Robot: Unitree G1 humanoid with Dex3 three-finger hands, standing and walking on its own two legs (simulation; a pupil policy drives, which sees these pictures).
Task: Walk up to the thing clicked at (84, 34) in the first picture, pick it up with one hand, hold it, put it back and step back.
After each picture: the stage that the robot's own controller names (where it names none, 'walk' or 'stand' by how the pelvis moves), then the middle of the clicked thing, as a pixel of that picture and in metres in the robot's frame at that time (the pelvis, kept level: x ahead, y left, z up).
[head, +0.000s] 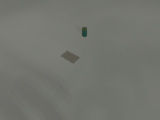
stand; (84, 32) +1.67 -0.01 -0.72
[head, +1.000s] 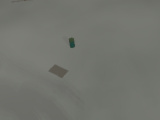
walk; (71, 42) +1.53 +0.24 -0.71
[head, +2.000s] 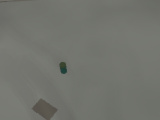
walk; (63, 68) +1.01 +0.27 -0.71
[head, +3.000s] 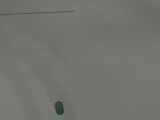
walk; (59, 108) +0.61 +0.20 -0.69
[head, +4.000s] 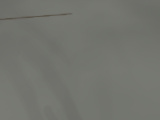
stand; out of the picture +0.41 +0.20 -0.69
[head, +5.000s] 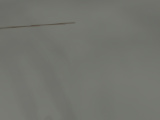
stand; out of the picture +0.37 +0.21 -0.72
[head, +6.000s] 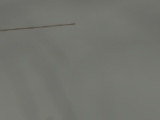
stand; out of the picture +0.37 +0.21 -0.73
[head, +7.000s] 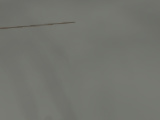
stand; out of the picture +0.36 +0.22 -0.73
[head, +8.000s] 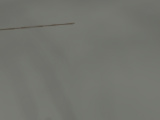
stand; out of the picture +0.36 +0.22 -0.73
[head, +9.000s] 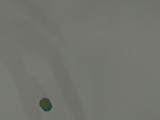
go down; (46, 104) +0.41 +0.21 -0.58
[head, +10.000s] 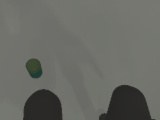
go down; (34, 69) +0.46 +0.21 -0.32
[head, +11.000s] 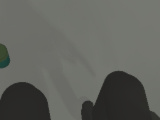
close in; out of the picture +0.45 +0.24 -0.25
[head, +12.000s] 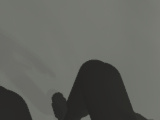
close; out of the picture +0.45 +0.27 -0.23
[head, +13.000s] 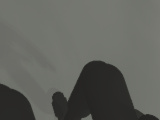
lift; out of the picture +0.44 +0.27 -0.23
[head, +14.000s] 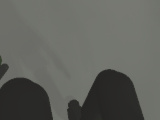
lift; out of the picture +0.39 +0.24 -0.18
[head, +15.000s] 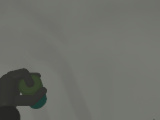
lift; (34, 92) +0.33 +0.18 -0.01
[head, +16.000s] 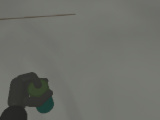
hold; (41, 97) +0.33 +0.16 +0.01
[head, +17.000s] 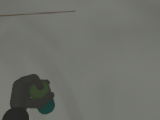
hold; (43, 98) +0.33 +0.16 -0.01
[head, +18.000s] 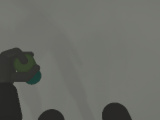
crouch; (28, 70) +0.42 +0.19 -0.08
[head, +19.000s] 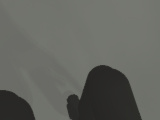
lower; out of the picture +0.46 +0.26 -0.20
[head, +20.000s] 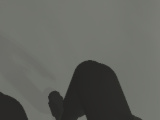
lower; out of the picture +0.44 +0.28 -0.24
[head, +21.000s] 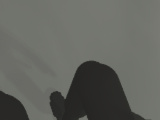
lower; out of the picture +0.45 +0.28 -0.24
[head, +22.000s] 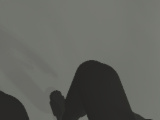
lower; out of the picture +0.45 +0.28 -0.24
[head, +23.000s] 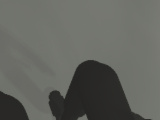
loosen; out of the picture +0.45 +0.28 -0.24
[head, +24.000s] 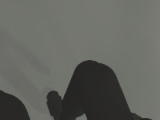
withdraw; out of the picture +0.45 +0.27 -0.24
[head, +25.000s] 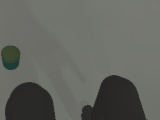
stand; (11, 58) +0.46 +0.23 -0.27
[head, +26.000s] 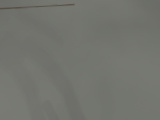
stand; out of the picture +0.40 +0.18 -0.64
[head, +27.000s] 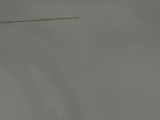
stand; out of the picture +0.41 +0.19 -0.67
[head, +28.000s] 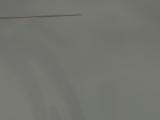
stand; out of the picture +0.41 +0.18 -0.67
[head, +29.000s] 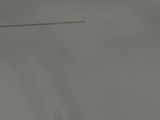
walk; out of the picture +0.42 +0.18 -0.72
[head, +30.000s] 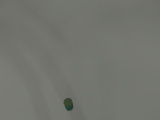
walk; (68, 104) +0.51 +0.16 -0.70
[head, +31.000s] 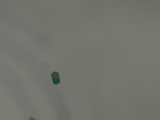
walk; (55, 78) +0.75 +0.21 -0.70
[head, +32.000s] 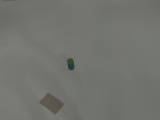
stand; (70, 64) +1.06 +0.19 -0.70
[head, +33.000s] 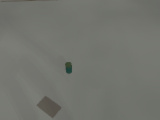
stand; (68, 67) +1.05 +0.17 -0.72
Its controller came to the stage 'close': yes
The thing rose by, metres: 0.71
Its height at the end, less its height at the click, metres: +0.00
